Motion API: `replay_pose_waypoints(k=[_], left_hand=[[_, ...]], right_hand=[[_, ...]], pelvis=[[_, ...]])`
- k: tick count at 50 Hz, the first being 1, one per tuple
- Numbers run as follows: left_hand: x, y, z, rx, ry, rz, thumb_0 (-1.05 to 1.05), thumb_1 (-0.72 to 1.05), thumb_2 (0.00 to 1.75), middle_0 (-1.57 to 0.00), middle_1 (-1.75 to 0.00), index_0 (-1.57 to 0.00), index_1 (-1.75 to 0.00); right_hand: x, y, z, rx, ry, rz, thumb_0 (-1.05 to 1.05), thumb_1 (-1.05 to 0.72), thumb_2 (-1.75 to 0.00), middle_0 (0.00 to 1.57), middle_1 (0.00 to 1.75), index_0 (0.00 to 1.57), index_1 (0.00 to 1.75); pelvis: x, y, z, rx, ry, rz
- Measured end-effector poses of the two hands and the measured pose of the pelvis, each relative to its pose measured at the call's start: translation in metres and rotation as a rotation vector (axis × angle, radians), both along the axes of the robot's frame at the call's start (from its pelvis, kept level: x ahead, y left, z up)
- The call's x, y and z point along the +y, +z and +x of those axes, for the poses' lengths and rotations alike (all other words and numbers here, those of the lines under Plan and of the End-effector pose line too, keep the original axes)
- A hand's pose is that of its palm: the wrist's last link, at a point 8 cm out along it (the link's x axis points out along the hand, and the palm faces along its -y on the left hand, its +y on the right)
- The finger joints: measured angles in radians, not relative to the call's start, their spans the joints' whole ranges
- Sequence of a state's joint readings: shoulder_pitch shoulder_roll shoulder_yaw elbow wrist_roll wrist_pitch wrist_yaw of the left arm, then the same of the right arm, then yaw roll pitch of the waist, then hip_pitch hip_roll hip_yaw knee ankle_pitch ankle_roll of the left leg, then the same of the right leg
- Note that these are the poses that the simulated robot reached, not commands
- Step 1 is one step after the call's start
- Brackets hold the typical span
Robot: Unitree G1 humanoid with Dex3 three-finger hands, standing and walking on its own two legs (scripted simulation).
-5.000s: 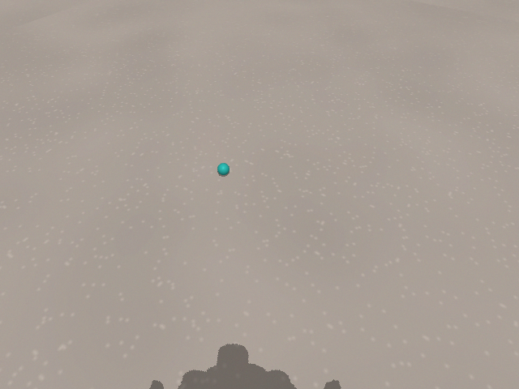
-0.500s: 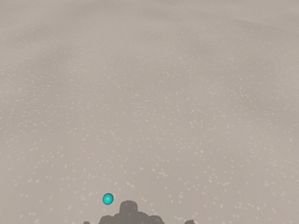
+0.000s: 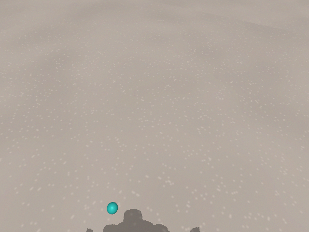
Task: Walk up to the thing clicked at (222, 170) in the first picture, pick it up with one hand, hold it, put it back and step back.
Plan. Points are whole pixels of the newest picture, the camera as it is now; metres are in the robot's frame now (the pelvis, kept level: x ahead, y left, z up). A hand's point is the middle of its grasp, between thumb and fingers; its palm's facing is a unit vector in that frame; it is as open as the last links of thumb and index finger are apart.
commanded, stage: stand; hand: left
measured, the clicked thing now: (112, 208) +0.40 +0.24 -0.75
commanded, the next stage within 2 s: none
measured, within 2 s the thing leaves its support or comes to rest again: neither
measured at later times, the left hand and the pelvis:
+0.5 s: hand out of the picture +0.07 +0.25 -0.16, palm faces -0.02 -0.94 -0.33, open 7.4 cm; pelvis +0.00 +0.00 +0.00, yaw +0 degrees
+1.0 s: hand out of the picture +0.07 +0.25 -0.16, palm faces -0.03 -0.94 -0.33, open 7.4 cm; pelvis +0.00 +0.00 +0.00, yaw +0 degrees
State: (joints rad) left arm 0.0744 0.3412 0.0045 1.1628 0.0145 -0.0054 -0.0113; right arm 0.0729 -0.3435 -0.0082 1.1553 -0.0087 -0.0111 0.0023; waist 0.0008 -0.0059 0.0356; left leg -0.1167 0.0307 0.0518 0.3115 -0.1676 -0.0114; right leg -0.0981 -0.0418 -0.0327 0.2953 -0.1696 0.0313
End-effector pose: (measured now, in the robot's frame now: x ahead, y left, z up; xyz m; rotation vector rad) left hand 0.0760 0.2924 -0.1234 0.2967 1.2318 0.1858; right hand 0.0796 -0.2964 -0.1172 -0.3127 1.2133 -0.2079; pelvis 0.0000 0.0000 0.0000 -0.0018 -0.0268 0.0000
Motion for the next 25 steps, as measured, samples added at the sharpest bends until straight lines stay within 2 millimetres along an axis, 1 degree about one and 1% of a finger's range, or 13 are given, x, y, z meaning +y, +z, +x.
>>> replay_pose_waypoints(k=[7, 25], left_hand=[[0.002, 0.001, 0.0, -0.006, -0.002, 0.005, 0.0, 0.9, 0.9, -0.2, -0.3, -0.2, -0.3], [0.003, 0.002, -0.015, 0.028, 0.007, 0.014, 0.01, 0.9, 0.9, -0.2, -0.3, -0.2, -0.3]], right_hand=[[0.0, 0.001, 0.0, -0.002, 0.004, -0.001, 0.0, -0.9, -0.9, 0.2, 0.3, 0.2, 0.3], [-0.001, -0.003, -0.005, 0.019, 0.01, 0.008, 0.0, -0.9, -0.9, 0.2, 0.3, 0.2, 0.3]], pelvis=[[0.0, 0.0, 0.0, -0.002, 0.003, 0.0], [-0.002, 0.0, 0.0, -0.002, 0.005, 0.002]])
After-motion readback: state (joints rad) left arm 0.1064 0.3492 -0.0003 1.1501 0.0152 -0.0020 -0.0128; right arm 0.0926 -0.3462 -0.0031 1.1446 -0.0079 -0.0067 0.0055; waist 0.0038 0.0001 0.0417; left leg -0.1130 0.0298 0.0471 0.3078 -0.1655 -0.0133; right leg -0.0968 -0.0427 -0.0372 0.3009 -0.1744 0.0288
